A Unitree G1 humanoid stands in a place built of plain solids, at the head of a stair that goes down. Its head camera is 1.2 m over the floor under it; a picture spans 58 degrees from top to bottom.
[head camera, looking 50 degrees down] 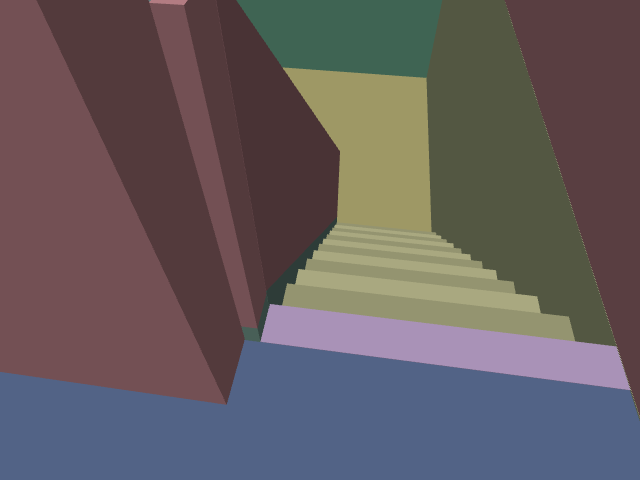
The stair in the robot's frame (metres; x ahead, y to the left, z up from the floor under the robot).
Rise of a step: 0.21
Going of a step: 0.22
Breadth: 1.06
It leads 8 degrees to the right of straight ahead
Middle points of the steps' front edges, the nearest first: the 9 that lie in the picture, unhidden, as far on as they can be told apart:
0.67 -0.36 0.00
0.89 -0.39 -0.20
1.11 -0.43 -0.41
1.33 -0.46 -0.62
1.55 -0.49 -0.82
1.77 -0.52 -1.03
1.99 -0.55 -1.23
2.20 -0.58 -1.44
2.42 -0.61 -1.65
